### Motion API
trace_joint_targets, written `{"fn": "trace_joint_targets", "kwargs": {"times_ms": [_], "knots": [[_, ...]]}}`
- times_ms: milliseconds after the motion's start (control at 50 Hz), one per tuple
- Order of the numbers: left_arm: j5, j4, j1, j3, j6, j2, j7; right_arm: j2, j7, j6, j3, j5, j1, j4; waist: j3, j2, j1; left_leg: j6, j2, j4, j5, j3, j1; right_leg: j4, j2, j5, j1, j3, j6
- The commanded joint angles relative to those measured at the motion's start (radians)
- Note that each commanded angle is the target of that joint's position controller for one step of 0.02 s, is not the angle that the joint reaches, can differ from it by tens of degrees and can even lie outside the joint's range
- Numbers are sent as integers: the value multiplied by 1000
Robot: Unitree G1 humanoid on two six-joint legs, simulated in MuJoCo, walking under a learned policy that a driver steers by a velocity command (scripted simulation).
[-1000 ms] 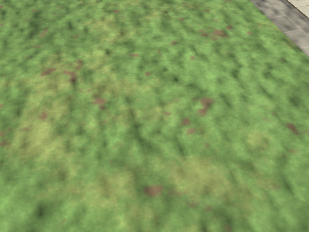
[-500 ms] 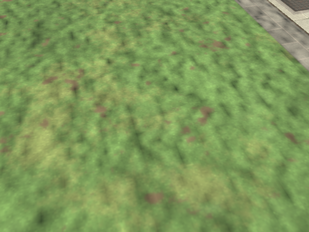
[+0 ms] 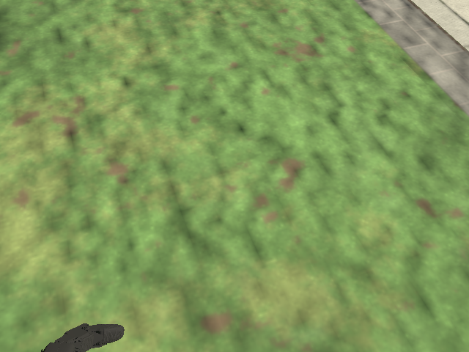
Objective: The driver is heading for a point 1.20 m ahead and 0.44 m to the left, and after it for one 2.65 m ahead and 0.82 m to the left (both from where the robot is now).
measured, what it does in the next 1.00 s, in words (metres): walks ahead, turning left: right foot, then left foot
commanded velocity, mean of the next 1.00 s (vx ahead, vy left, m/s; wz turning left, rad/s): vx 0.49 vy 0.00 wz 0.41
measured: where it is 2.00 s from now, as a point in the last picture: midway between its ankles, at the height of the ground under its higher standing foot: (83, 198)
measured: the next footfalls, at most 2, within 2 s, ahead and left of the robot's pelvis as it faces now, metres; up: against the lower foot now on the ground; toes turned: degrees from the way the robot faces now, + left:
right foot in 0.10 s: +0.24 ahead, -0.12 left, +0.00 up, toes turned -2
left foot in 0.64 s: +0.50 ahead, +0.17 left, +0.00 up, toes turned +18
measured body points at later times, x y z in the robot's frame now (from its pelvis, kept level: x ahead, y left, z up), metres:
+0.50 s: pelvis +0.27 -0.02 +0.00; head +0.29 +0.00 +0.45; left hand +0.24 +0.26 -0.14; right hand +0.47 -0.24 -0.10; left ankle +0.43 +0.17 -0.68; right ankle +0.20 -0.12 -0.74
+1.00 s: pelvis +0.54 +0.10 +0.01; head +0.56 +0.14 +0.46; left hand +0.63 +0.42 -0.08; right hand +0.72 -0.14 -0.09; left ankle +0.46 +0.15 -0.74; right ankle +0.79 +0.02 -0.68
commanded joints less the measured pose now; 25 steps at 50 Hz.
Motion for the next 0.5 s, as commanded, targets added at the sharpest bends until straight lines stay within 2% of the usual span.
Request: {"fn": "trace_joint_targets", "kwargs": {"times_ms": [20, 40, 60, 80, 100, 120, 140, 160, 180, 200, 220, 240, 260, 280, 340, 420, 500], "knots": [[-3, -105, -119, 18, -24, 89, -10, -188, -7, -1, -44, 7, 10, -25, 79, 136, 61, 103, 278, 38, 668, -79, -71, -60, 27, -5, 41, -6, -42], [-3, -98, -74, 30, -25, 113, -9, -201, -8, 4, -49, 4, -3, -30, 30, 154, 93, 94, 284, 105, 846, -72, -45, -55, 51, -31, 113, -19, -60], [-3, -74, 25, 47, -24, 144, -4, -209, -8, 13, -54, 0, -17, -34, -42, 172, 147, 83, 277, 225, 1016, -57, -39, -52, 80, -53, 238, -38, -83], [-5, -22, 193, 71, -19, 180, 5, -203, -8, 22, -51, -6, -32, -42, -139, 166, 226, 58, 239, 413, 1071, -32, -97, -72, 94, -31, 449, -46, -114], [9, 20, 383, 89, -13, 230, 18, -175, -5, 21, -37, -18, -36, -66, -266, 103, 289, 38, 199, 693, 804, -41, -349, -30, -63, -68, 788, 133, -172], [23, 45, 475, 98, -12, 286, 16, -9, 8, 5, 7, -7, 106, -72, -449, -176, 206, -25, -4, 1087, -44, -44, -725, -130, -349, -317, 1114, 647, -347], [17, 49, 438, 71, -15, 187, 14, -104, 10, -21, -14, 25, 21, -67, -393, -120, 244, -2, -5, 1232, -232, -180, -816, -280, -349, -419, 1016, 771, -321], [14, 34, 328, 58, -22, 151, 17, -169, 8, -35, -39, 59, -79, -111, -198, -106, 210, 14, 48, 1249, -161, -162, -884, -320, -325, -385, 836, 598, -270], [17, 21, 245, 48, -31, 119, 16, -173, 0, -38, -41, 61, -128, -121, -115, -28, 169, 20, 106, 1204, -69, -139, -840, -354, -290, -290, 673, 460, -238], [24, 23, 201, 40, -42, 86, 11, -157, -9, -29, -49, 46, -143, -120, -58, -5, 136, 15, 137, 1148, -18, -127, -797, -385, -251, -207, 548, 353, -211], [36, 31, 178, 34, -50, 68, 9, -136, -12, -12, -54, 37, -109, -111, -53, -32, 95, 14, 167, 1113, 17, -136, -724, -413, -216, -174, 469, 264, -187], [39, 39, 171, 34, -52, 62, 7, -107, -11, 4, -53, 37, -86, -106, -45, -48, 77, 12, 175, 1091, 23, -135, -684, -438, -201, -168, 416, 217, -180], [37, 49, 177, 36, -55, 68, 8, -88, -11, 18, -52, 36, -80, -109, -28, -48, 67, 8, 182, 1071, 19, -130, -678, -462, -198, -154, 375, 174, -184], [36, 59, 183, 39, -58, 83, 12, -85, -13, 29, -54, 34, -101, -124, -5, -49, 62, 0, 189, 1050, 35, -128, -701, -485, -199, -143, 348, 139, -189], [43, 72, 212, 49, -60, 126, 31, -106, -12, 36, -61, 21, -202, -178, 28, -19, 72, -27, 198, 940, 174, -143, -821, -512, -203, -99, 374, 64, -197], [39, 68, 255, 53, -49, 160, 53, -88, 17, 18, -50, 17, -333, -225, 31, 7, 115, -35, 180, 694, 370, -75, -833, -499, -175, 1, 446, -63, -166], [22, 85, 360, 60, -22, 188, 58, -72, 47, 17, -34, 17, -474, -299, 59, 25, 173, -14, 161, 552, 351, -9, -884, -448, -218, 47, 604, -110, -154]]}}
Velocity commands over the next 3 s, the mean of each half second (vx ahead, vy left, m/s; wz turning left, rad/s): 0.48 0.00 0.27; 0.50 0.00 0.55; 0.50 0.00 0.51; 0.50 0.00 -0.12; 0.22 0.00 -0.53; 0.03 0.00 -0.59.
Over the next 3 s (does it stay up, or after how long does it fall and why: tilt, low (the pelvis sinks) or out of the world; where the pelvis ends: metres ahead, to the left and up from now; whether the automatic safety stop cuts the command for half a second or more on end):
stays up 1.14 0.54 0.00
